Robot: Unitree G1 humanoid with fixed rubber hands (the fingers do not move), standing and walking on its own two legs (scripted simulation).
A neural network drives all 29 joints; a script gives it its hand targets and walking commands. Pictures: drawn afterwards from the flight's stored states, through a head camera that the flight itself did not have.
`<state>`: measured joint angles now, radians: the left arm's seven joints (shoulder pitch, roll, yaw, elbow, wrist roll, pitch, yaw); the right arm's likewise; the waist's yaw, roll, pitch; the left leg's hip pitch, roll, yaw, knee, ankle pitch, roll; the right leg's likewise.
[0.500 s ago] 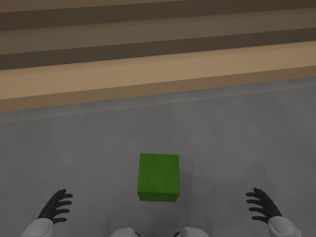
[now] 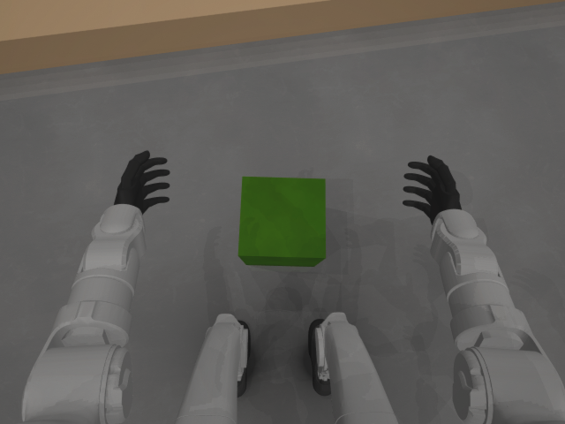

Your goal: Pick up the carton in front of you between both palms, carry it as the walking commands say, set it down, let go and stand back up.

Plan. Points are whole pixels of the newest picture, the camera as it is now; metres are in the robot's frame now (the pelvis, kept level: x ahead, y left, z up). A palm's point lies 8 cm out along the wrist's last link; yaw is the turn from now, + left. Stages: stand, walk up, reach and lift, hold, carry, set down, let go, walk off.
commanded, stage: reach and lift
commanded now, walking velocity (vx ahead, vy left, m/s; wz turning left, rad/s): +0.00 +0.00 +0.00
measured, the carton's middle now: (281, 226) +0.47 -0.01 -0.55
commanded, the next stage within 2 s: none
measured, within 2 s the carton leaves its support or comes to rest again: leaves its support in 1.96 s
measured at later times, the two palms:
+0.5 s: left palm (182, 180) +0.48 +0.19 -0.21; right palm (388, 185) +0.47 -0.20 -0.21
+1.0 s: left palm (206, 213) +0.47 +0.18 -0.43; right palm (358, 218) +0.46 -0.20 -0.43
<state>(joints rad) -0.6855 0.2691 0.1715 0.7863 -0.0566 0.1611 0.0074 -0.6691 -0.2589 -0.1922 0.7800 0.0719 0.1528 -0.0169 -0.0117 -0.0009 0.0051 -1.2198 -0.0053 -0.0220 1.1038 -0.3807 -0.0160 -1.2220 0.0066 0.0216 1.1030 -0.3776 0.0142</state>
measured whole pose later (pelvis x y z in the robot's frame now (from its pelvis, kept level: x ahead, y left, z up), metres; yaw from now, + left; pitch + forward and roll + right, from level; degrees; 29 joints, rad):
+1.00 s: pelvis -0.06 +0.00 -0.27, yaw +0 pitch +43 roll +0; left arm -1.31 0.35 0.12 1.07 -0.18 0.06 0.10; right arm -1.28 -0.32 -0.15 1.04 0.19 0.06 -0.11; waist -0.02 0.00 0.17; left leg -2.28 -0.05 -0.04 2.04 -0.52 -0.05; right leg -2.28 0.05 0.04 2.03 -0.51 0.05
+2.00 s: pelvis -0.05 +0.00 -0.31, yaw +0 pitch +38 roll -1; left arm -1.36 0.25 0.09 1.10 -0.17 0.10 0.18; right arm -1.33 -0.23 -0.15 1.05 0.17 0.11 -0.17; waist -0.03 0.01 0.26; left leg -2.30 -0.07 -0.04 2.21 -0.56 -0.05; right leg -2.29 0.06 0.04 2.20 -0.56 0.06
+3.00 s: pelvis -0.01 +0.00 -0.07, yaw +0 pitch +33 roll +0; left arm -0.68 -0.06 0.35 0.67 0.14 0.31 0.08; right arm -0.67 0.06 -0.37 0.65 -0.14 0.31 -0.07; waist -0.01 0.01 -0.24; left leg -1.48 -0.11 -0.11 1.41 -0.50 -0.05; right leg -1.48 0.10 0.11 1.41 -0.50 0.05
